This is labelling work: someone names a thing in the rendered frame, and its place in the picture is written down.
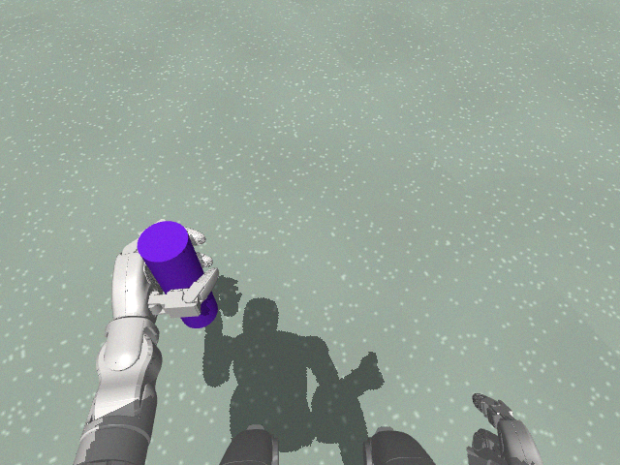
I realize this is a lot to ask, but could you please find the left robot hand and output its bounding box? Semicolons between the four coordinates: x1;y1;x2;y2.
111;219;219;324

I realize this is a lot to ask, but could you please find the left robot arm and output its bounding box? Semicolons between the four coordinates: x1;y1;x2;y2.
73;316;162;465

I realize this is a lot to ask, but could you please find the right robot hand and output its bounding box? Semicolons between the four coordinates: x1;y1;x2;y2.
467;393;543;465

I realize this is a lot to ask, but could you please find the can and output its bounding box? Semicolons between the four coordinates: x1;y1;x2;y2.
138;221;218;328

